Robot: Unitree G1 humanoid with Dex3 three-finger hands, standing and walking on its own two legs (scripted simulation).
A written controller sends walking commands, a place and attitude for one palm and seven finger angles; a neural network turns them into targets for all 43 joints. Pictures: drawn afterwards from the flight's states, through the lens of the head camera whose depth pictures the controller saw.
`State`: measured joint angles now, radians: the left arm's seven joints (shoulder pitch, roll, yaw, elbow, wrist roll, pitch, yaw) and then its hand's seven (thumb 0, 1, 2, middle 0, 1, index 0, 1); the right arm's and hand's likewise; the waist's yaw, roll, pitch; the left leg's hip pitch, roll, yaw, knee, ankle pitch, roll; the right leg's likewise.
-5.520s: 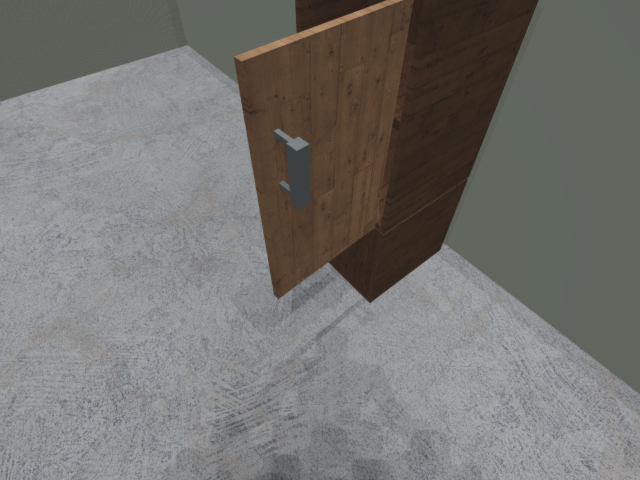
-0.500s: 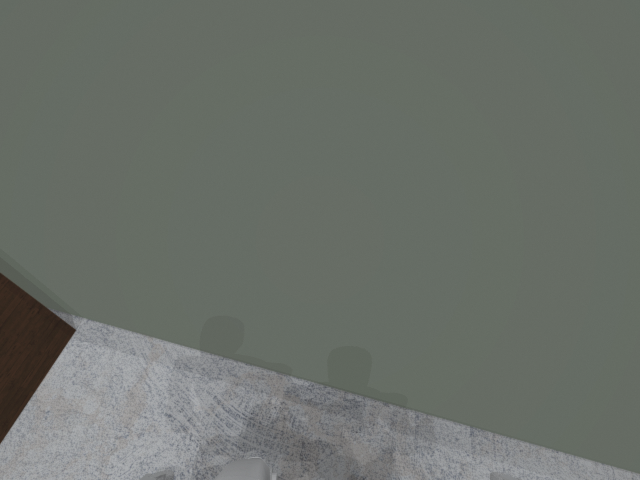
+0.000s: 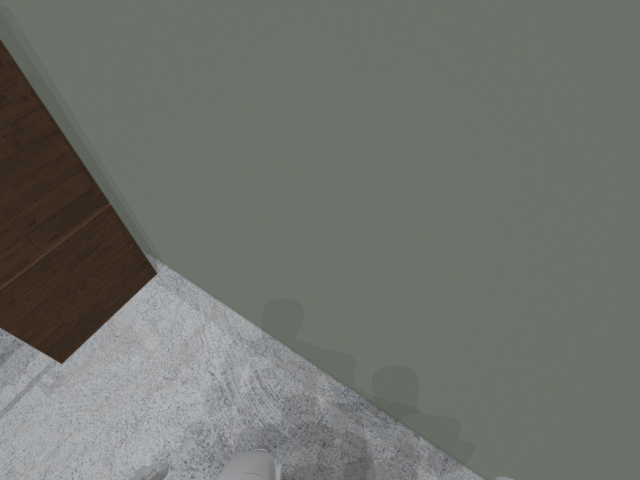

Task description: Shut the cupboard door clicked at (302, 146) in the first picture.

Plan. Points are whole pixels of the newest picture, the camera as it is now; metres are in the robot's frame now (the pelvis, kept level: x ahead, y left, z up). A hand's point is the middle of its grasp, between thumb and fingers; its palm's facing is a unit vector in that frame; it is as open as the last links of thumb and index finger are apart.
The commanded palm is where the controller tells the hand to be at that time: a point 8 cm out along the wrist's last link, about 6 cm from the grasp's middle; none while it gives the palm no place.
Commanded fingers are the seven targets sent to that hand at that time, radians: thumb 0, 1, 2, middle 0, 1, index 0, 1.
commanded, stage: turn to face it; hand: left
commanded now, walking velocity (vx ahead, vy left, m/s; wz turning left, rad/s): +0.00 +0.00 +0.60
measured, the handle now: out of the picture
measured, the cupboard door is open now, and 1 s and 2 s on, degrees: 93 93 93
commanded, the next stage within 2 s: take the last steps up to it in 1.66 s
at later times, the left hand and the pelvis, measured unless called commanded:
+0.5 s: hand out of the picture +0.04 +0.21 -0.16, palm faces +0.31 -0.90 -0.30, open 7.4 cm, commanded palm none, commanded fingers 0.00 0.90 0.90 -0.20 -0.30 -0.20 -0.30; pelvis +0.01 -0.02 -0.01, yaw +18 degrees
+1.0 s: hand out of the picture -0.01 +0.22 -0.16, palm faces +0.59 -0.76 -0.27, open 7.4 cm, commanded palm none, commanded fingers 0.00 0.90 0.90 -0.20 -0.30 -0.20 -0.30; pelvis +0.02 -0.02 +0.00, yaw +36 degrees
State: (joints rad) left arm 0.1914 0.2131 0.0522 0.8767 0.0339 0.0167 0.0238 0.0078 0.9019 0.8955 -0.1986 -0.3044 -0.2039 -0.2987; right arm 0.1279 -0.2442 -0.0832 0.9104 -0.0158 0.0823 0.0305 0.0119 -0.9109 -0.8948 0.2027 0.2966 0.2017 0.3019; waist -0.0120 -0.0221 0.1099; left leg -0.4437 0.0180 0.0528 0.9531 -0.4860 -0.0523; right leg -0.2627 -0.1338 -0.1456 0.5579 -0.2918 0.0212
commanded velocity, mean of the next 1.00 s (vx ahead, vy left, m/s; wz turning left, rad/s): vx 0.00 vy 0.00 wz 0.60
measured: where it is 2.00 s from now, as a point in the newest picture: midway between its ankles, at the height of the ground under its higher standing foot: outside the picture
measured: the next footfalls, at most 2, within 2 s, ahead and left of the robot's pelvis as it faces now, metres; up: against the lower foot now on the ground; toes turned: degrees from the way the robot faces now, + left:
left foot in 0.10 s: +0.04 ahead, +0.13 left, +0.00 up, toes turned +9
right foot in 0.40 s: +0.07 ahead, -0.14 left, +0.00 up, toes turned +12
